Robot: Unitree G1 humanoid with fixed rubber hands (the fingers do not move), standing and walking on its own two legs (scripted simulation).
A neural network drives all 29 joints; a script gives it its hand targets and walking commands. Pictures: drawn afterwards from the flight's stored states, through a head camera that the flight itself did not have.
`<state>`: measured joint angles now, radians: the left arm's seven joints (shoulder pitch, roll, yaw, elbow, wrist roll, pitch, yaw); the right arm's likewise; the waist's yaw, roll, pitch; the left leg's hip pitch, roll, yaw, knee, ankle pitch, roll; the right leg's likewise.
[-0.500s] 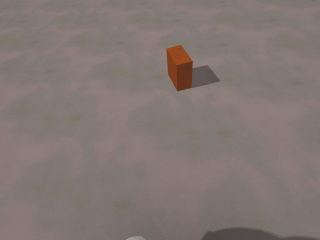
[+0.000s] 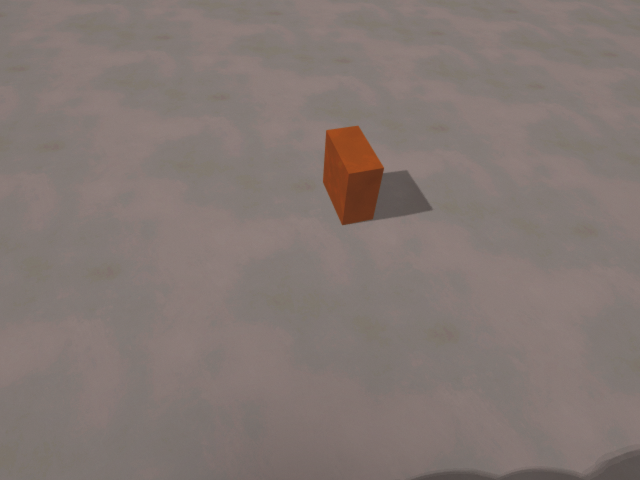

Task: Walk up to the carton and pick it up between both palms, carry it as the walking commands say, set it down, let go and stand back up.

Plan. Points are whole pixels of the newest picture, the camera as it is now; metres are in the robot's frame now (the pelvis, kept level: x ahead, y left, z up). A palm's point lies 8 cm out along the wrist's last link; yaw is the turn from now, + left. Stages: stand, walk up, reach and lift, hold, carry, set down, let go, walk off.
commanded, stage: walk up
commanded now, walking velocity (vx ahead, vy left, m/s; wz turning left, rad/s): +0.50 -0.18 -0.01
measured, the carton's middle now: (350, 175) +1.36 -0.06 -0.63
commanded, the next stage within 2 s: none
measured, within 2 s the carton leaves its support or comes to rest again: neither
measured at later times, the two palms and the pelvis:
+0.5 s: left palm (246, 349) +0.33 +0.16 -0.12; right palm (572, 435) +0.24 -0.35 -0.15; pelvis +0.25 -0.10 -0.01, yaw +1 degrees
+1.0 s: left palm (233, 292) +0.45 +0.20 -0.15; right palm (481, 233) +0.61 -0.28 -0.12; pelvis +0.52 -0.03 -0.01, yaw +0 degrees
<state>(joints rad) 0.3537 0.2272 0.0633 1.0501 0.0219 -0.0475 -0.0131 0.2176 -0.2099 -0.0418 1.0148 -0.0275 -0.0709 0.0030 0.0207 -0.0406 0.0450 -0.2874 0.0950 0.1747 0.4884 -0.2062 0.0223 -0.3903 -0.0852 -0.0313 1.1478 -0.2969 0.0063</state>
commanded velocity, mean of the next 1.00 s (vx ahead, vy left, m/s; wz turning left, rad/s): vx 0.50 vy -0.04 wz -0.01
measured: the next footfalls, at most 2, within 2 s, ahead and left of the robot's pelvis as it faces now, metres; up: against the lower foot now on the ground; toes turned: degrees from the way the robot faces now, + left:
right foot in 0.38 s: +0.34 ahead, -0.20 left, +0.00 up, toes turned -8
left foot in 0.90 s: +0.61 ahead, +0.07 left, +0.00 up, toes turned +11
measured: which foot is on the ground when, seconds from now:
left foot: down 0.00-0.38, up 0.40-0.88, down 0.90-1.00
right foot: up 0.00-0.36, down 0.38-0.90, up 0.92-1.00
